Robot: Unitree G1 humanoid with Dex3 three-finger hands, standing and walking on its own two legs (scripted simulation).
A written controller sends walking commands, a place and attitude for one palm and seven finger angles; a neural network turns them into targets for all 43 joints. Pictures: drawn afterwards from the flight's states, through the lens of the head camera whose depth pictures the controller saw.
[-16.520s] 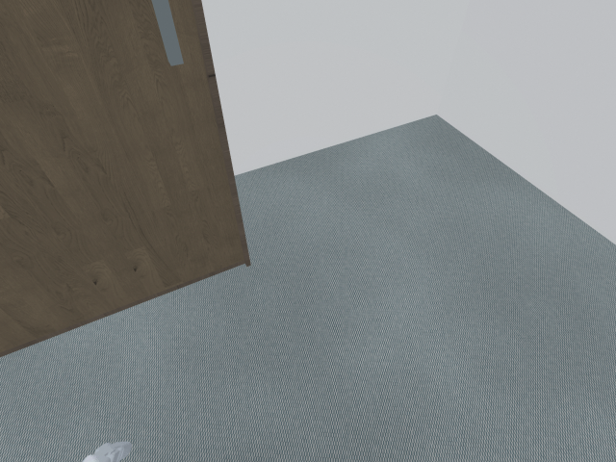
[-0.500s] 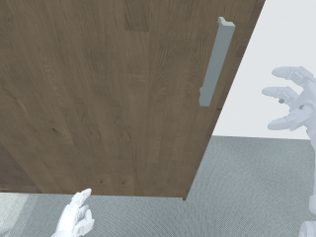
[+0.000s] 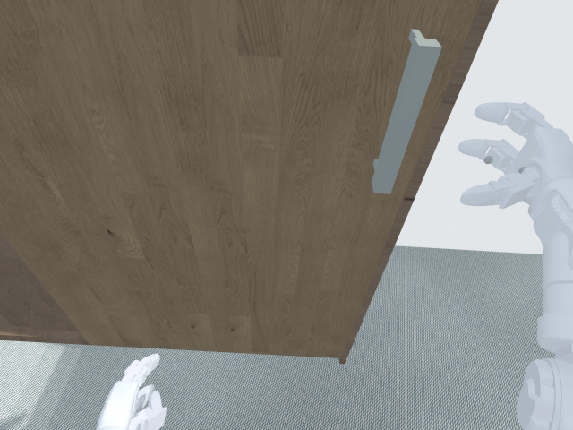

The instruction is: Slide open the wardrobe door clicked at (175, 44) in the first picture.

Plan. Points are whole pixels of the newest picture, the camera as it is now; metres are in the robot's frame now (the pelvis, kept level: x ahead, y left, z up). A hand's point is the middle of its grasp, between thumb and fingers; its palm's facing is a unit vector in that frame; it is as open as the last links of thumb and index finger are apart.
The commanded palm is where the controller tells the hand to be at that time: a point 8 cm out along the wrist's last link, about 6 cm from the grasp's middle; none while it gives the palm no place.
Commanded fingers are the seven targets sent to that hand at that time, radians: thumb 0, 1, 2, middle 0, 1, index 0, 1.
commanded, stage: move the hooked fingers beside the handle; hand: right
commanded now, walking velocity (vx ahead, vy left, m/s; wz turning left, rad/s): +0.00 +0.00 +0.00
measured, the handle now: (396, 118) +0.50 -0.13 +0.22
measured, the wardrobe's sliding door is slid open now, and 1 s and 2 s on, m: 0.00 0.00 0.00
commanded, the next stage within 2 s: feel for the door with the fingertips in 1.22 s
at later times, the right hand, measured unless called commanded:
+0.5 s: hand (452, 134) +0.45 -0.19 +0.23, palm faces +0.00 +1.00 +0.01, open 14.0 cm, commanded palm +0.42 -0.24 +0.23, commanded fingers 0.00 0.50 -0.30 0.30 1.20 0.30 1.20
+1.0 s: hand (460, 146) +0.43 -0.20 +0.23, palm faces +0.01 +1.00 -0.01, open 14.0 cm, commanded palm +0.41 -0.24 +0.23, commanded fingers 0.00 0.50 -0.30 0.30 1.20 0.30 1.20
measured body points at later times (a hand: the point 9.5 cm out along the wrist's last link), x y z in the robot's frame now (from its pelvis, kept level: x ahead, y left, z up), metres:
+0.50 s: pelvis +0.00 +0.00 +0.00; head +0.00 +0.01 +0.45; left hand +0.10 +0.26 -0.11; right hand +0.44 -0.24 +0.24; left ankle -0.04 +0.10 -0.74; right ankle +0.02 -0.11 -0.74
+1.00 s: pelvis +0.00 +0.00 +0.00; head -0.01 +0.01 +0.45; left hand +0.14 +0.26 -0.10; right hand +0.42 -0.25 +0.23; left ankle -0.04 +0.10 -0.74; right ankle +0.02 -0.11 -0.74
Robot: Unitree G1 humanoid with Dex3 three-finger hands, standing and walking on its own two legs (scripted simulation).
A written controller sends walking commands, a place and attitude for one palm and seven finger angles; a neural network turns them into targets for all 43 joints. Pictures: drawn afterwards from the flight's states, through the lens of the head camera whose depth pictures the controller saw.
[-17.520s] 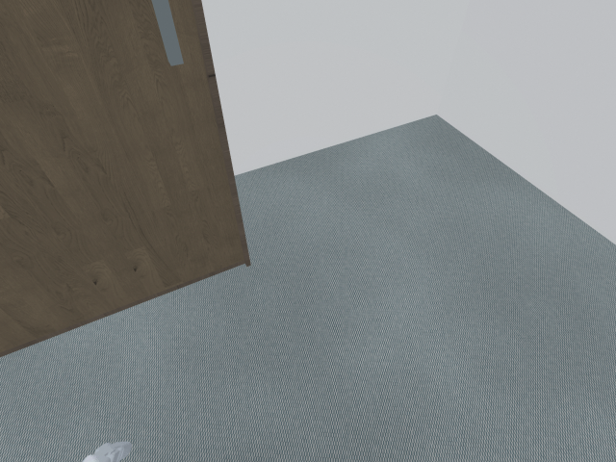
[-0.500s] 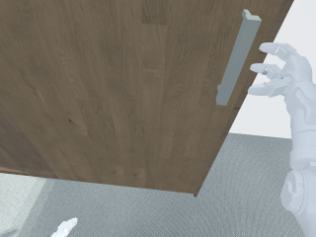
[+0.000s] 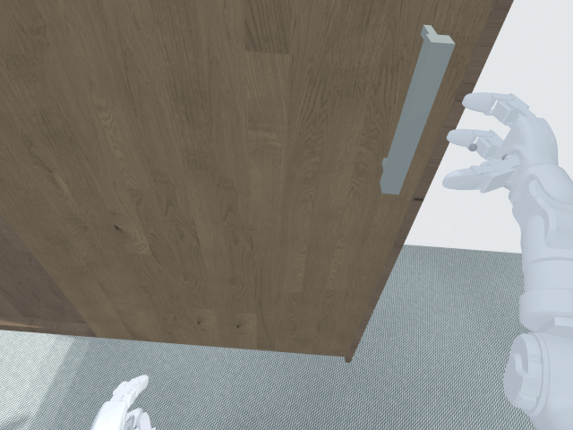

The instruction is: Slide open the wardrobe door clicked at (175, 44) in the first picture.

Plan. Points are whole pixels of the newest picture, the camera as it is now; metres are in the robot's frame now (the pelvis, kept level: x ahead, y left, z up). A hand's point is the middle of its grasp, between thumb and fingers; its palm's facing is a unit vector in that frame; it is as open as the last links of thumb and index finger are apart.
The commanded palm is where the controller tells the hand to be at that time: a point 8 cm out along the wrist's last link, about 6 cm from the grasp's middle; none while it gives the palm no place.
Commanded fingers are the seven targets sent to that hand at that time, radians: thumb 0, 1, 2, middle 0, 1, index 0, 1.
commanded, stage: move the hooked fingers beside the handle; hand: right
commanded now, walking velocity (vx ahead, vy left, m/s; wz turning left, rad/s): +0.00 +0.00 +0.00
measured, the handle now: (407, 117) +0.50 -0.13 +0.22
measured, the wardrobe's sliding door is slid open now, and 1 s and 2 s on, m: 0.00 0.00 0.00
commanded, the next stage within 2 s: feel for the door with the fingertips in 0.22 s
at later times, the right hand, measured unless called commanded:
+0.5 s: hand (452, 139) +0.43 -0.17 +0.23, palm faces +0.00 +1.00 -0.01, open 14.0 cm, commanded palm +0.41 -0.22 +0.23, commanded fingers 0.00 0.50 -0.30 0.30 1.20 0.30 1.20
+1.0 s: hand (442, 131) +0.45 -0.17 +0.23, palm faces +0.03 +1.00 +0.00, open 14.0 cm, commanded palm +0.43 -0.21 +0.23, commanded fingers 0.00 0.50 -0.30 0.30 1.20 0.30 1.20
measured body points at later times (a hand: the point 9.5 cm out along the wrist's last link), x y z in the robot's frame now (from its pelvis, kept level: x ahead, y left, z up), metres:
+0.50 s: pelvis -0.01 +0.00 +0.00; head -0.01 +0.01 +0.45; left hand +0.09 +0.26 -0.11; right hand +0.43 -0.23 +0.24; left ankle -0.04 +0.11 -0.74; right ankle +0.02 -0.11 -0.74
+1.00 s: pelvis +0.00 +0.01 +0.00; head +0.00 +0.02 +0.45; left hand +0.10 +0.27 -0.11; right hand +0.44 -0.22 +0.24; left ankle -0.04 +0.11 -0.74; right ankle +0.02 -0.11 -0.74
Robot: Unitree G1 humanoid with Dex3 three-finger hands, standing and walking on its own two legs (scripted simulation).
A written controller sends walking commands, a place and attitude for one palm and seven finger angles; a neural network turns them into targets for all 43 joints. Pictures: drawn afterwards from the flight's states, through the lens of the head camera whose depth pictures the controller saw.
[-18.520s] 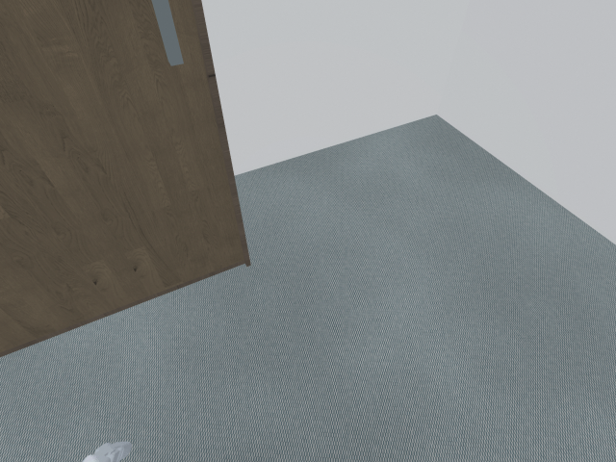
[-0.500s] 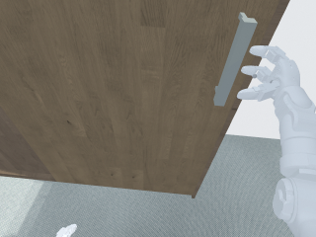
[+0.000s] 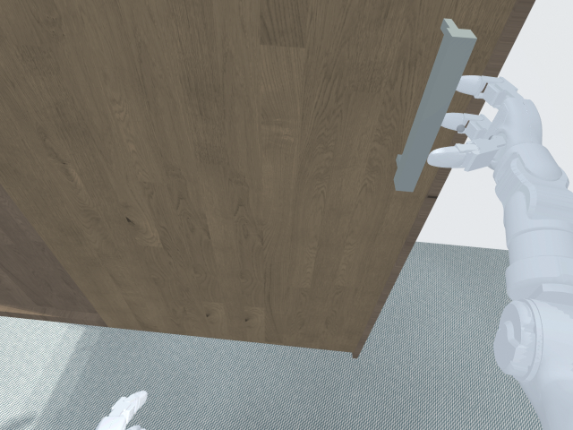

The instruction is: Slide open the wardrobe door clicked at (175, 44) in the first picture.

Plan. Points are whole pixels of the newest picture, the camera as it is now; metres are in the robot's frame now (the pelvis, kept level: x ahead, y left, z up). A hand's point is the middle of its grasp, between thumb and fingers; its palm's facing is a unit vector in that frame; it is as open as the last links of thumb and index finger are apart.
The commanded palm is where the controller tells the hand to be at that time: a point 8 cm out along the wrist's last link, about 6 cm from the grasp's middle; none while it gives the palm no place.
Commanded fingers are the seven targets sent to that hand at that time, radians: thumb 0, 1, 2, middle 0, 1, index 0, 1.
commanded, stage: feel for the door with the fingertips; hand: right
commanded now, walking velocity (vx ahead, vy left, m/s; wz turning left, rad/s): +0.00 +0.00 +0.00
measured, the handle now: (423, 113) +0.50 -0.14 +0.22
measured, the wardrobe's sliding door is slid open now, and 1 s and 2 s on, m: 0.00 0.00 0.00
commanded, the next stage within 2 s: slide the fingers in behind the handle in 0.34 s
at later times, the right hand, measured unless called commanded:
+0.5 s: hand (445, 121) +0.46 -0.15 +0.24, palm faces +0.00 +1.00 -0.01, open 14.0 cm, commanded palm +0.44 -0.21 +0.23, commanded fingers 0.00 0.50 -0.30 0.30 1.20 0.30 1.20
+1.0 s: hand (443, 131) +0.44 -0.15 +0.24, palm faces +0.00 +1.00 +0.01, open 14.0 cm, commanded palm +0.42 -0.20 +0.23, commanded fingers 0.00 0.50 -0.30 0.30 1.20 0.30 1.20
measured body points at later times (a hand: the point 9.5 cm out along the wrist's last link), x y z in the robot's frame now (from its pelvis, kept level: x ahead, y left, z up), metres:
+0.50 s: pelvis +0.00 -0.01 +0.00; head +0.00 +0.00 +0.45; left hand +0.09 +0.25 -0.12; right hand +0.46 -0.21 +0.24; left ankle -0.04 +0.10 -0.74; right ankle +0.02 -0.12 -0.74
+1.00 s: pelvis -0.01 +0.00 +0.00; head -0.02 +0.01 +0.45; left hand +0.11 +0.26 -0.11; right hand +0.43 -0.20 +0.24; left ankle -0.04 +0.10 -0.74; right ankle +0.02 -0.12 -0.74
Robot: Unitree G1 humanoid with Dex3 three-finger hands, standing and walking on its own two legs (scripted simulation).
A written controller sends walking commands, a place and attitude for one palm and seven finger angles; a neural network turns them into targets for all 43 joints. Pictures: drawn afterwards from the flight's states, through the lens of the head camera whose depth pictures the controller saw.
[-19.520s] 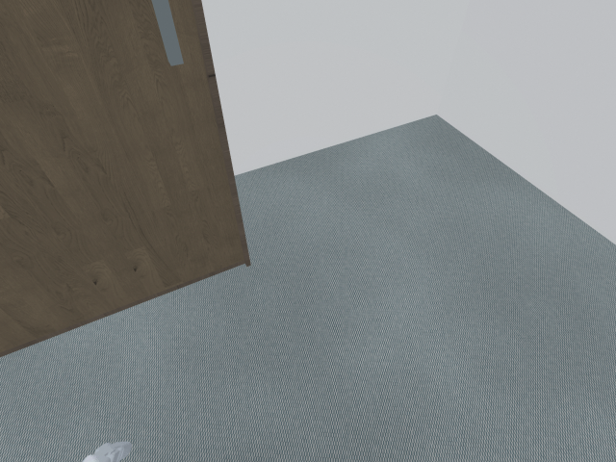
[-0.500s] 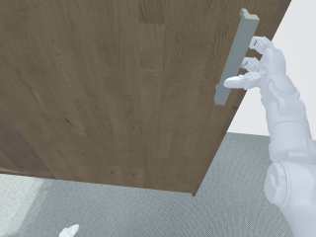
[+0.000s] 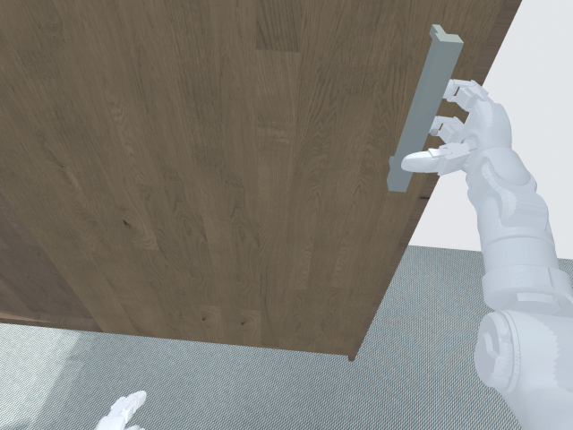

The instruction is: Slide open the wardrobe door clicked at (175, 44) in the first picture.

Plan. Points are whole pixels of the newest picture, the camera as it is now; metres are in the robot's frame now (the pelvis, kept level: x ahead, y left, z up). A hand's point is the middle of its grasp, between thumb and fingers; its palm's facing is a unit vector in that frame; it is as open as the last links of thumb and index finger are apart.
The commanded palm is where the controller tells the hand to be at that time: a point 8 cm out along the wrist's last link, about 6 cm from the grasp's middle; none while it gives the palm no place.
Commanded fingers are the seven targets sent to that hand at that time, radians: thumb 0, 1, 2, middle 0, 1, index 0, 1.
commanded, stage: slide the fingers in behind the handle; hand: right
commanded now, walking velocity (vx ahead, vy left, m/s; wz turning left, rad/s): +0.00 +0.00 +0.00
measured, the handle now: (414, 115) +0.51 -0.13 +0.22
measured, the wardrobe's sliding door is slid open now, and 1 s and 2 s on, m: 0.00 0.00 0.00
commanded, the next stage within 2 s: grip the handle and tug to test in 1.26 s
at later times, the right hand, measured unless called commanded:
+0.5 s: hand (423, 127) +0.45 -0.13 +0.24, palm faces -0.02 +1.00 +0.02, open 14.0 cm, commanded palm +0.43 -0.18 +0.23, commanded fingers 0.00 0.50 -0.30 0.30 1.20 0.30 1.20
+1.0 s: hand (418, 130) +0.44 -0.12 +0.24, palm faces -0.01 +1.00 +0.02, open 14.3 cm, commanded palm +0.42 -0.17 +0.23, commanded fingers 0.00 0.50 -0.30 0.30 1.20 0.30 1.20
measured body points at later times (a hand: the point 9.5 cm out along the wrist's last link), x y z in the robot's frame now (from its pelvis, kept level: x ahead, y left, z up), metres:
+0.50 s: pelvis +0.01 +0.00 +0.00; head +0.00 +0.01 +0.45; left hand +0.11 +0.25 -0.11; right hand +0.45 -0.19 +0.24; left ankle -0.03 +0.10 -0.74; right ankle +0.03 -0.11 -0.74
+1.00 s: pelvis +0.01 +0.00 +0.00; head -0.01 +0.01 +0.45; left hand +0.14 +0.24 -0.10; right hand +0.44 -0.18 +0.24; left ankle -0.03 +0.10 -0.74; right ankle +0.03 -0.11 -0.74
